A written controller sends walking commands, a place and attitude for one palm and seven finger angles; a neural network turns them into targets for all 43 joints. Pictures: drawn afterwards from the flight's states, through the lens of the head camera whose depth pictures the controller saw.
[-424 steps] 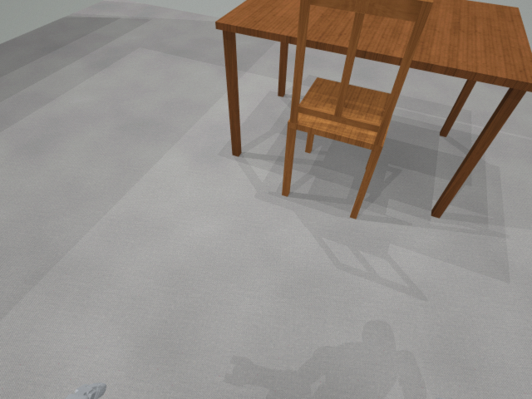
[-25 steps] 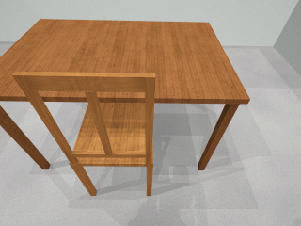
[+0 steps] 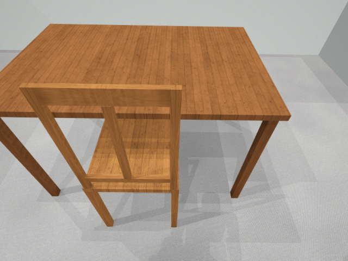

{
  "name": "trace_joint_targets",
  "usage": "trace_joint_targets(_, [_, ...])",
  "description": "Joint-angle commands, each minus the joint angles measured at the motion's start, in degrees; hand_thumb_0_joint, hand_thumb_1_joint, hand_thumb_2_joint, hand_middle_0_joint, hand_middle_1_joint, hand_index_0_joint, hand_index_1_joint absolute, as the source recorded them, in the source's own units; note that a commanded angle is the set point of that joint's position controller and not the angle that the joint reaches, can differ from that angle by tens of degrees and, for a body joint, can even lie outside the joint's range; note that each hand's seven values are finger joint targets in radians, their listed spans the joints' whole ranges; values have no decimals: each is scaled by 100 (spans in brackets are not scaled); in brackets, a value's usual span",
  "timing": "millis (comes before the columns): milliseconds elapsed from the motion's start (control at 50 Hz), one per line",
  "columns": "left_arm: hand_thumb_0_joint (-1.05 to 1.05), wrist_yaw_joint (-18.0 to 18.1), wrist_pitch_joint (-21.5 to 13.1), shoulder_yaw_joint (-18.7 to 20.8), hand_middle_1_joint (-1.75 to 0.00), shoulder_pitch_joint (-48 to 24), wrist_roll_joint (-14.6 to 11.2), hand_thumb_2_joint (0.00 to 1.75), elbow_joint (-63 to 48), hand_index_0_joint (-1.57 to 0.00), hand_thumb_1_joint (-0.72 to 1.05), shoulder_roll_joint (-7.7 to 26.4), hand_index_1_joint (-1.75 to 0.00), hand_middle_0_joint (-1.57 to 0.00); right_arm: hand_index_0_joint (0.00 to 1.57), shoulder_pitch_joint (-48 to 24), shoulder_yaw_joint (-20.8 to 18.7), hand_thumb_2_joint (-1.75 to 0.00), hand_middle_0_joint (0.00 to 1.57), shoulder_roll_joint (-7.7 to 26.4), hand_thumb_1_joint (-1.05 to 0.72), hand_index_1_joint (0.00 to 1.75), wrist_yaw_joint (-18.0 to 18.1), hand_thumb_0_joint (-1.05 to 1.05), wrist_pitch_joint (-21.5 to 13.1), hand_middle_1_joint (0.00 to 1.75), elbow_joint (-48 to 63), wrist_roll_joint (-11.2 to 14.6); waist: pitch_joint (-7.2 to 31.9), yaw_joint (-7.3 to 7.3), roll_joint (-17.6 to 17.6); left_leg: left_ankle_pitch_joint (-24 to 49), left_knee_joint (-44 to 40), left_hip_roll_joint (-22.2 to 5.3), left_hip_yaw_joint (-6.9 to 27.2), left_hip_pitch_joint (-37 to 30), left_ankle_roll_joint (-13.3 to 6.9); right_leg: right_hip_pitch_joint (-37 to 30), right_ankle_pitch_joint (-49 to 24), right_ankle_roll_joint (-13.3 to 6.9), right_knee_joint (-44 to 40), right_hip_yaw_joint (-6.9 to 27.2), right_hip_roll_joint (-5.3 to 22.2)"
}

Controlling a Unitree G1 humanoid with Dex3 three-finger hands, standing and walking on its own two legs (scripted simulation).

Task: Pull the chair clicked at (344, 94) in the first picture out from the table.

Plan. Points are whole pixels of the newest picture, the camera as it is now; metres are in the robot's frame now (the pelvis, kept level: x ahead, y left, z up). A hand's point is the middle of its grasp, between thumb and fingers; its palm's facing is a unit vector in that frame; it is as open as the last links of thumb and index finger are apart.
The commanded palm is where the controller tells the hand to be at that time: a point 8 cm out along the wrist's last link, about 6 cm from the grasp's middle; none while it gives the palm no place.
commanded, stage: look again from close up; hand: left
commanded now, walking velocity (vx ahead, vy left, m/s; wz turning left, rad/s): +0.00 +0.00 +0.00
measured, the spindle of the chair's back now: (119, 147) +0.45 +0.21 -0.05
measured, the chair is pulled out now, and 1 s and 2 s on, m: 0.00 0.00 0.00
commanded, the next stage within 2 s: raise the hand toward the chair's back in 0.66 s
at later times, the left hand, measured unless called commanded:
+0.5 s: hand out of the picture -0.04 +0.15 -0.17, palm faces +0.05 -0.98 -0.17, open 7.4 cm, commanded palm none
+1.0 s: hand (103, 243) +0.17 +0.17 -0.03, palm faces +0.15 -0.98 -0.13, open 7.8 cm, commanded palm +0.10 +0.21 -0.07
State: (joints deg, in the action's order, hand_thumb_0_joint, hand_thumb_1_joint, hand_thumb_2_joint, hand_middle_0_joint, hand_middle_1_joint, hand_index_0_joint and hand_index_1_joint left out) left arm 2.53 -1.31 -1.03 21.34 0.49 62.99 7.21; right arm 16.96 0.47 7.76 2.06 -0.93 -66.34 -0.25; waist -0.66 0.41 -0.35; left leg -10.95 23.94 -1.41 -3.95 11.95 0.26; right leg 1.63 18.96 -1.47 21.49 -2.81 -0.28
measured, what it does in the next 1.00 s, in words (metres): stands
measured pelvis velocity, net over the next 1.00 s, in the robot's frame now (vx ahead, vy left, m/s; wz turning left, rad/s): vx -0.04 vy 0.00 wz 0.04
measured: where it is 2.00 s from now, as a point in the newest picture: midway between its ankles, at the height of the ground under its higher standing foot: outside the picture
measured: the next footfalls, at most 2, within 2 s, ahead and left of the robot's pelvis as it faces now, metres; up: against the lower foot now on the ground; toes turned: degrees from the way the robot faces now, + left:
none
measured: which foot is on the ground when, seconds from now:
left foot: down 0.00-1.00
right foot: down 0.00-1.00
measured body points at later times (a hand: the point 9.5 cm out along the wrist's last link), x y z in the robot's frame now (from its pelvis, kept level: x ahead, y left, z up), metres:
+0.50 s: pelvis +0.00 -0.01 +0.00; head +0.00 -0.01 +0.45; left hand -0.04 +0.20 -0.16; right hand -0.02 -0.22 -0.16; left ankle +0.02 +0.12 -0.74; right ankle -0.08 -0.10 -0.74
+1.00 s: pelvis -0.04 +0.00 -0.04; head -0.02 -0.02 +0.41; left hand +0.16 +0.22 -0.02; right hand +0.10 -0.26 -0.14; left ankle +0.02 +0.13 -0.74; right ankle -0.08 -0.09 -0.74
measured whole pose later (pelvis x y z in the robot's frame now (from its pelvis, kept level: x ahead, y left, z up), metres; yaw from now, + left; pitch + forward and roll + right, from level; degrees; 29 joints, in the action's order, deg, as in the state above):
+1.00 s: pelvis -0.04 +0.00 -0.04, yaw +2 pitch +7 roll +0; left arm 2.1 -16.6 0.2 22.3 -8.9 10.5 9.8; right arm 14.5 -2.4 16.0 4.1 -17.4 -43.5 0.4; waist 5.7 -2.0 3.6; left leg -15.8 43.3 -0.8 -1.5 34.4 0.0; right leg 25.0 27.6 -1.5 45.6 -4.7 1.1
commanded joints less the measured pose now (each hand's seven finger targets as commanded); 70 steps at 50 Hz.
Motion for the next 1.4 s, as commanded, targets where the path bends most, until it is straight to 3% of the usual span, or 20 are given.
trace_joint_targets(0, [0,40,-48,77,-30,629,7,90,-94,-20,90,532,-30,-20,20,361,-64,-90,20,495,-90,30,4,0,-61,30,120,36,-485,-12,-65,1109,-195,-472,522,-423,-259,909,-1554,-1,-478,424,596])
trace_joint_targets(720, [0,46,-43,66,-30,694,6,90,-85,-20,90,505,-30,-20,20,382,-75,-90,20,447,-90,30,17,0,-44,30,93,35,-540,-20,-15,972,-118,-477,484,-367,-223,1009,-1568,-3,-483,487,580])
trace_joint_targets(740, [0,211,-230,91,-30,794,136,90,-1,-20,90,631,-30,-20,20,-389,-31,-90,20,607,-90,30,-83,0,-100,30,643,-18,-1111,184,-260,651,1309,-361,181,554,-11,1445,-4273,314,-549,1140,1015])
trace_joint_targets(760, [0,40,-1387,75,-30,-3544,-1043,89,-8729,-20,88,1602,-30,-20,20,-163,-261,-90,20,1767,-90,30,159,0,-903,30,2604,197,1666,-765,881,1404,309,60,76,-1273,-322,1076,-3263,41,308,453,472])
trace_joint_targets(780, [0,404,-1153,435,-29,-1547,-645,88,-7206,-20,85,1382,-29,-20,20,-514,-180,-90,20,1293,-90,30,329,0,-1351,30,2162,134,1893,-126,1999,1783,158,-89,152,-1647,-296,1177,-1707,-120,752,148,80])
trace_joint_targets(800, [0,601,-416,39,-29,-21,-727,87,-6463,-19,83,683,-29,-19,20,-445,-298,-90,20,1064,-90,30,279,0,-1554,30,2264,417,1081,-305,1254,1507,215,-93,320,-890,-247,1726,-955,-21,815,-215,3])
trace_joint_targets(820, [0,461,-303,-466,-29,76,-819,86,-6243,-19,81,-234,-29,-19,20,-293,-266,-90,20,1026,-90,30,268,0,-1644,30,2223,398,598,-253,581,1105,426,-48,250,-357,-263,1766,-1020,8,811,-342,18])
trace_joint_targets(840, [0,345,-540,-633,-28,-66,-939,85,-6697,-19,78,-203,-28,-19,20,-479,-277,-90,20,1185,-90,30,307,0,-1767,30,2519,386,209,-320,250,622,619,-37,349,-59,-315,2149,-928,89,745,-308,35])
trace_joint_targets(880, [0,157,-1062,-743,-27,-152,-945,83,-6634,-18,74,-199,-27,-18,20,-407,-308,-90,20,1383,-90,30,346,0,-1953,30,2799,201,412,-607,-864,86,1236,60,493,462,-354,3001,-423,196,1052,-291,1])
trace_joint_targets(920, [0,-95,-1674,-575,-27,-252,-852,81,-5751,-18,69,-338,-27,-18,20,-495,-411,-90,20,1349,-90,30,244,0,-2013,30,3005,65,336,-567,-1371,-346,1922,140,587,1403,-212,3961,201,192,1619,-286,18])
trace_joint_targets(940, [0,-343,-2069,-354,-26,225,-938,80,-5378,-18,67,-361,-26,-18,20,-628,-482,-90,20,1326,-90,30,176,0,-2013,30,3143,27,423,-276,-1626,-560,2160,123,590,1916,-139,4219,484,164,1933,-253,4])
trace_joint_targets(980, [0,-963,-2888,131,-26,1099,-1196,78,-5328,-17,62,-181,-26,-17,20,-895,-572,-90,20,1299,-90,30,-7,0,-1966,30,3465,-8,1067,215,-1429,-422,2612,154,506,2573,-46,4095,42,87,2624,-105,3])
trace_joint_targets(1000, [0,-1302,-3205,524,-25,1413,-1255,77,-5227,-17,60,115,-25,-17,20,-961,-619,-90,20,1252,-90,30,-137,0,-1889,30,3578,46,1311,454,-791,-157,2838,196,438,2734,18,3938,-504,11,2966,14,49])
trace_joint_targets(1020, [0,-1534,-3493,714,-25,1304,-1326,76,-5583,-17,57,280,-25,-17,20,-1091,-630,-90,20,1246,-90,30,-221,0,-1797,30,3794,30,1661,494,-374,-14,3096,237,350,2873,20,3870,-876,-7,3274,73,99])
trace_joint_targets(1060, [0,-1518,-3349,996,-24,1312,-1252,74,-5925,-16,53,575,-24,-16,20,-1330,-668,-90,20,1219,-90,30,-234,0,-1515,30,4303,49,1991,548,-196,-44,3334,256,122,3005,-65,3768,-909,3,3463,214,116])
trace_joint_targets(1120, [0,-1215,-2708,767,-23,680,-1114,71,-6959,-16,46,602,-23,-16,20,-1431,-565,-90,20,1157,-90,30,-162,0,-1043,30,4851,110,1911,392,94,-417,3409,244,164,3108,-146,4015,-388,-4,3428,342,45])
trace_joint_targets(1140, [0,-1077,-2612,743,-23,339,-1111,70,-7111,-15,43,611,-23,-15,20,-1385,-543,-90,20,1109,-90,30,-135,0,-946,30,4889,134,1709,272,323,-1033,3333,205,203,3247,-131,4336,553,-20,3298,316,31])
trace_joint_targets(1220, [0,-815,-3173,657,-21,-603,-1058,66,-8706,-14,34,756,-21,-14,20,-855,-488,-90,20,1029,-90,30,59,0,-935,30,4833,4,2215,-121,356,-485,3887,14,469,2974,-279,4693,9,15,3466,433,-86])
trace_joint_targets(1300, [0,-1350,-3293,319,-20,-624,-1231,62,-8067,-13,25,580,-20,-13,20,-770,-371,-90,20,1085,-90,30,137,0,-1158,30,4473,10,1883,-435,336,-591,4130,-60,637,3164,-287,5169,191,45,3462,325,-155])
trace_joint_targets(1380, [0,-1764,-2656,597,-18,-356,-1469,58,-7352,-13,15,797,-18,-13,20,-822,-327,-90,20,1170,-90,30,219,0,-1263,30,4383,119,2028,-267,-37,-1009,4081,-18,638,3577,-268,4817,896,110,3147,548,-79])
